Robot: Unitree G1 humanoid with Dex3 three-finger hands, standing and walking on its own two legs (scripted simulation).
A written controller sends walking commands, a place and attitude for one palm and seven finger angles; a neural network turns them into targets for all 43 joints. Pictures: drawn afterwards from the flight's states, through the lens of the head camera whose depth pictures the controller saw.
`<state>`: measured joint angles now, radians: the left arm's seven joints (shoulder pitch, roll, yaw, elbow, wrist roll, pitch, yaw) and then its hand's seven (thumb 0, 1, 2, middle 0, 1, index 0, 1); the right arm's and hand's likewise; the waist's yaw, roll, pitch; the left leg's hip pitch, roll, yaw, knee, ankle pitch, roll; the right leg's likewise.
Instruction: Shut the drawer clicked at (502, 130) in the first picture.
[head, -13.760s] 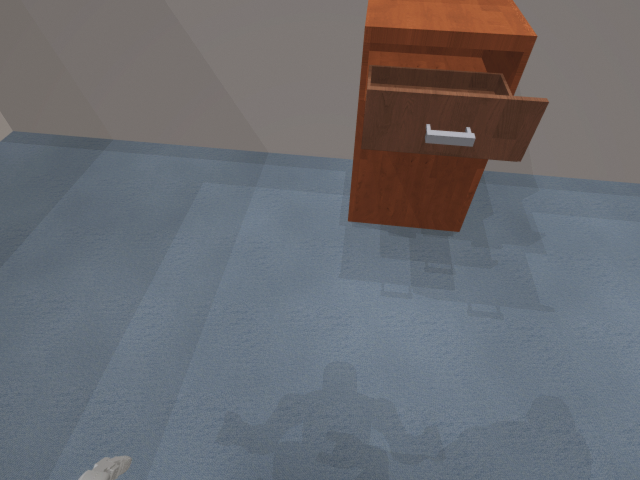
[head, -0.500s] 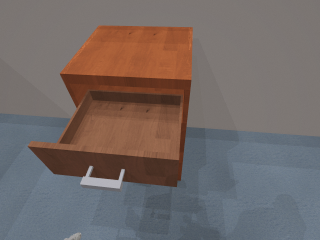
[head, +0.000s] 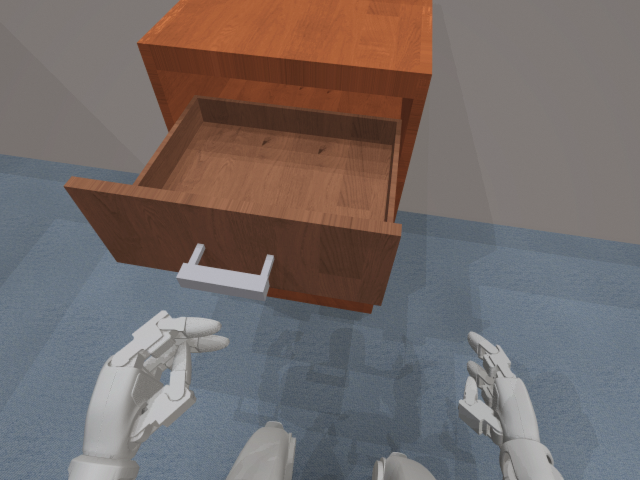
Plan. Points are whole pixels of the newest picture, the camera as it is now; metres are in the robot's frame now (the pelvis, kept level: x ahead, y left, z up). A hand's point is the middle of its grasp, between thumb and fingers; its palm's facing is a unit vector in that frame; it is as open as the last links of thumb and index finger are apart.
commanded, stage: raise the hand and make a fist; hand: left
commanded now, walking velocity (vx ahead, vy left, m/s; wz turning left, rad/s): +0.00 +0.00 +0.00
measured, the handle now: (228, 268) +0.38 +0.18 +0.01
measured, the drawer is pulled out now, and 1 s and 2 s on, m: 0.30 0.30 0.30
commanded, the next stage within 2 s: bring the fist close to the handle in 1.28 s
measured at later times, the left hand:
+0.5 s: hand (216, 395) +0.19 +0.13 +0.08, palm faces -0.15 -0.99 -0.02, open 3.1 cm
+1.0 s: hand (183, 366) +0.20 +0.15 +0.12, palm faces +0.00 -1.00 -0.08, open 3.3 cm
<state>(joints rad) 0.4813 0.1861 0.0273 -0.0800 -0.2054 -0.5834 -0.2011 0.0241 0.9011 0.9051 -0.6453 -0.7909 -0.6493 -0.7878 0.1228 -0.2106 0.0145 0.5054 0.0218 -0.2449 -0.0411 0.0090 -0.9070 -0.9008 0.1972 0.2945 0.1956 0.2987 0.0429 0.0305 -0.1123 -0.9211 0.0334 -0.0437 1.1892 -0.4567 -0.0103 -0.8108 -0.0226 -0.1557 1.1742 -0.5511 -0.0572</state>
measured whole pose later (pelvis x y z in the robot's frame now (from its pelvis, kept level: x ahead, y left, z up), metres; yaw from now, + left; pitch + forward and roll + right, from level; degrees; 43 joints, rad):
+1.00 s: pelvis +0.04 +0.00 +0.03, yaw -1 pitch +10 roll -1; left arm 0.73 0.20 0.05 -0.34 -0.20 -0.36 -0.16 0.02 0.90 0.90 -1.39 -1.60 -1.40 -1.60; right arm 0.24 -0.21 -0.01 0.46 0.05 -0.15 -0.04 0.01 -0.90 -0.90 0.20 0.29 0.20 0.30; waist 0.01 0.04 -0.12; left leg -0.73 0.03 -0.01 1.02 -0.46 -0.01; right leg -0.63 -0.02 -0.12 1.00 -0.54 -0.04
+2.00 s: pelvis +0.03 +0.01 +0.00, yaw -2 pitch +15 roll -2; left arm 0.50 0.18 0.04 -0.12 -0.18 -0.43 -0.16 0.02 0.90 0.90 -1.39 -1.60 -1.40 -1.60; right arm 0.20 -0.21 0.00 0.50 0.02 -0.15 -0.03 0.01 -0.90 -0.90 0.20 0.30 0.20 0.30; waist -0.02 0.02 -0.14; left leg -0.95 0.03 -0.01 1.18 -0.50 0.01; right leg -0.85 -0.02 -0.11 1.16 -0.57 -0.03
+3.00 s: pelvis +0.03 +0.00 -0.03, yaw -2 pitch +20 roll -2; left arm 0.31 0.21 0.04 -0.01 -0.16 -0.46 -0.13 0.02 0.90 0.90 -1.40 -1.60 -1.40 -1.60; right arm 0.17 -0.23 0.01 0.49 0.01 -0.09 -0.02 0.01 -0.91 -0.90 0.20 0.29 0.20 0.30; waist -0.02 0.03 -0.17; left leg -1.13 0.04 -0.02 1.32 -0.54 -0.01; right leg -1.03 -0.01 -0.12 1.30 -0.62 -0.05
